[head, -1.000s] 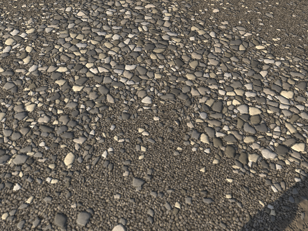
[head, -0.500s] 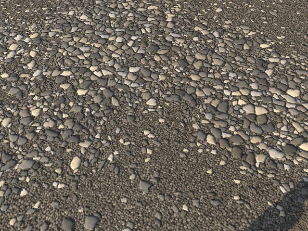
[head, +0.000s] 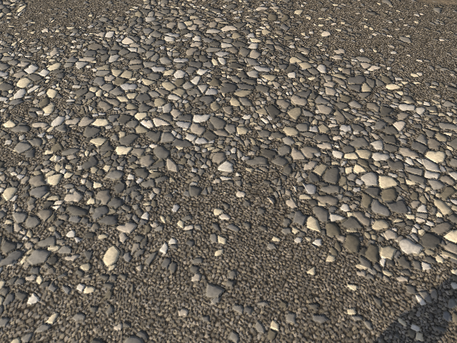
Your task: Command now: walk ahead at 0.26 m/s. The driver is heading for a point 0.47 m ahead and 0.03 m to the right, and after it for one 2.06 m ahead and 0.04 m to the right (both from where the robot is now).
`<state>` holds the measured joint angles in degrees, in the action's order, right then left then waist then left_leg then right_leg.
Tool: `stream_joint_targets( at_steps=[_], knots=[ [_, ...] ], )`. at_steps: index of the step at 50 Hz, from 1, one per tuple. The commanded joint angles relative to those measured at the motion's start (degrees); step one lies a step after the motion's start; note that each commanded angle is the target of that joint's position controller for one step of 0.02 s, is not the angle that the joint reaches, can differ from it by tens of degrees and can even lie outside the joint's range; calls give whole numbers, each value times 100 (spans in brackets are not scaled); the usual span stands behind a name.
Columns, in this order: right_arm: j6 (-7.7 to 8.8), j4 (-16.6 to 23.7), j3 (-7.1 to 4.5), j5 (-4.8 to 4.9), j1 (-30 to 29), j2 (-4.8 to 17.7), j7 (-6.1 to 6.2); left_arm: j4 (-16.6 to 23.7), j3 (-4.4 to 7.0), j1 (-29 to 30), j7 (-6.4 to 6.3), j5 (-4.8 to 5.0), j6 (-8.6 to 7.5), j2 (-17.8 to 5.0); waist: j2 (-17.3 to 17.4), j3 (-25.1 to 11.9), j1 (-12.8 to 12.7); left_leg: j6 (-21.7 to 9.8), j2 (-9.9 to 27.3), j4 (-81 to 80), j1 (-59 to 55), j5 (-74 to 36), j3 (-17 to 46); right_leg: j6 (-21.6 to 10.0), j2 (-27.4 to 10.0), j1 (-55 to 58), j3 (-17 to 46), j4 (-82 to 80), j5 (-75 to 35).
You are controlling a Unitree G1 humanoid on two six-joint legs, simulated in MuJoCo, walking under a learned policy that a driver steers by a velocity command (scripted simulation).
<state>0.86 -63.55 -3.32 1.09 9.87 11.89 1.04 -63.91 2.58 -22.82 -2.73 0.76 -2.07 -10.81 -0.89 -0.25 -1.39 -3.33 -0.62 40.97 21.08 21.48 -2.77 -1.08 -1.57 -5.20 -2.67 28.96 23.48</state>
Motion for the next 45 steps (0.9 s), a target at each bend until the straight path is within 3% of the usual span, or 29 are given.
stream_joint_targets(
  at_steps=[1,3,4,5,6,7,8,9,10,11,12,13,15,20,24,27,29,30,31,32,33,34,35,36,37,38,40,42,45],
  knots=[
    [317,596,-75,87,-934,461,-113,166,206,-310,14,22,-191,-911,-733,1270,-117,-137,446,701,1818,531,177,-1170,-1909,-2,2240,-1868,1041],
    [409,607,-65,126,-856,391,-174,233,207,-185,82,82,-206,-893,-585,1153,-1,-149,381,-228,1137,309,-65,-926,-1556,-87,1602,-1615,365],
    [425,462,-83,119,-487,347,-193,282,213,-23,114,95,-184,-943,-567,996,207,-115,142,-732,137,-201,-376,-806,-1298,-588,1209,-1382,102],
    [408,215,-165,108,122,440,-195,321,216,16,139,66,-171,-991,-559,718,438,-68,-194,-874,-998,-631,-606,-720,-1053,-1107,943,-991,-607],
    [382,1,-280,106,863,637,-185,365,203,122,149,47,-188,-1005,-424,365,787,-136,-213,-936,-1954,-784,-450,-571,-826,-1490,617,-210,-1631],
    [396,-118,-434,70,1680,1177,-139,556,120,356,154,42,-228,-714,765,60,1095,-640,931,-1790,-2829,-183,1450,-122,-177,-2439,-104,1864,-1901],
    [447,-201,-417,19,2280,1458,-188,785,11,347,130,53,-351,-264,1998,-558,1094,-1434,2199,-2993,-3579,229,4213,69,485,-3531,147,3741,661],
    [541,-128,-229,-43,1773,1025,-192,867,93,598,163,203,-445,-517,1226,-239,809,-1399,2345,-3001,-3240,557,4313,-105,135,-4050,849,4668,683],
    [591,53,-132,-39,1248,779,-203,936,114,753,212,268,-495,-624,876,136,615,-1179,2179,-2941,-2823,398,3541,-300,-159,-4277,833,4828,149],
    [608,171,-56,-64,889,645,-236,912,146,801,213,228,-515,-657,502,302,454,-983,1932,-3010,-2428,16,2825,-402,-412,-4174,738,4607,-429],
    [609,243,-7,-87,705,589,-260,901,199,813,200,156,-499,-686,390,412,330,-842,1724,-3103,-2085,-438,2277,-431,-583,-3982,678,4238,-826],
    [586,242,35,-121,709,514,-254,883,237,740,209,119,-449,-700,445,406,234,-743,1515,-3197,-1827,-767,1846,-421,-677,-3672,627,3992,-1049],
    [558,192,54,-135,936,568,-184,877,249,745,244,127,-341,-582,489,453,163,-716,1373,-3302,-1736,-1542,1296,-302,-704,-3582,488,3596,-1232],
    [526,212,27,-208,1170,773,1,1297,170,1791,320,90,-242,-384,368,648,321,-626,1304,-3527,-1675,-2267,394,-105,-586,-3927,447,2099,-2288],
    [534,234,-3,-148,1407,839,47,1620,78,2563,455,95,-250,-351,329,812,505,-539,1368,-3671,-1839,-2393,-193,-212,-377,-3623,149,1068,-2852],
    [452,233,-35,-107,1543,873,43,1849,48,2889,593,95,-265,-368,325,865,504,-454,1557,-3312,-2482,-3147,-491,-420,-256,-3623,-7,670,-2558],
    [372,361,-85,-113,1341,1064,83,1950,128,2743,673,68,-280,-561,556,613,248,-318,1599,-2527,-2779,-5403,-708,-606,85,-3078,-342,618,-2041],
    [300,447,-110,-135,1250,1159,130,1896,229,2295,703,47,-279,-764,750,266,-18,-222,1564,-1738,-2847,-6604,-788,-687,350,-2493,-525,689,-1794],
    [233,552,-119,-146,1110,1230,165,1692,376,1413,713,45,-282,-1048,849,-232,-451,-84,1443,-587,-2609,-7063,-828,-812,602,-1400,-571,478,-1953],
    [250,698,-106,-130,1022,1268,169,1554,544,664,641,32,-264,-1410,683,-668,-839,199,1157,846,-1637,-6093,-844,-1013,445,81,-60,110,-2702],
    [376,959,69,-321,1468,621,86,1578,632,341,509,-84,-206,-1987,-897,-1566,-367,631,207,3356,677,-949,-778,-1865,-1198,2362,2405,488,-4565],
    [610,1033,161,-171,1661,562,-17,1714,560,330,489,-143,-199,-1957,-927,-2853,-284,627,-432,4683,1409,1613,559,-2661,-2175,3102,4701,-361,-4932],
    [711,1191,14,23,1025,978,-65,1815,487,532,465,-155,-177,-1673,-455,-2460,-433,485,-19,4785,1670,1240,1019,-2290,-1830,2564,3814,-494,-5014],
    [713,1342,10,67,651,985,-28,1893,412,1034,461,-46,-194,-1390,-134,-1561,-258,430,242,4326,1816,782,856,-1995,-1536,1555,2892,-572,-4960],
    [641,1228,-36,20,666,997,46,1966,327,1442,458,-1,-196,-1123,381,-963,8,467,519,3926,1673,515,701,-1759,-1338,543,2223,-753,-4879],
    [516,1170,-97,2,817,1049,98,2001,259,1655,450,-36,-204,-920,393,-745,218,461,703,3589,1221,393,670,-1663,-1205,-255,1810,-937,-4779],
    [270,1097,-102,-29,1122,825,147,1898,207,1715,490,-180,-262,-846,85,-630,432,496,780,3111,451,165,606,-1643,-1026,-1250,1288,-1202,-4909],
    [189,1084,-87,-64,1165,687,175,1713,151,1665,455,-268,-324,-786,-158,-616,517,564,782,2460,253,-271,608,-1612,-902,-1519,796,-1324,-5203],
    [127,1171,-73,-79,779,686,175,1589,123,1769,327,-289,-292,-828,-340,-626,449,610,856,1201,252,-1035,632,-1363,-784,-1293,347,-1394,-4719]
  ],
)
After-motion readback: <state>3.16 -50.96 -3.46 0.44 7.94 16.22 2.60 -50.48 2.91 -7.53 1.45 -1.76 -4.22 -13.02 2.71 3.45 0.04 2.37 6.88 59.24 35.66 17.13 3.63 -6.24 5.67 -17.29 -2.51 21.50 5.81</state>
